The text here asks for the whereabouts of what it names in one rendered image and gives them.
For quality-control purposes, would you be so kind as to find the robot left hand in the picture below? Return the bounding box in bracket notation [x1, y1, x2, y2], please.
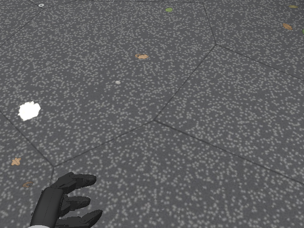
[29, 172, 103, 228]

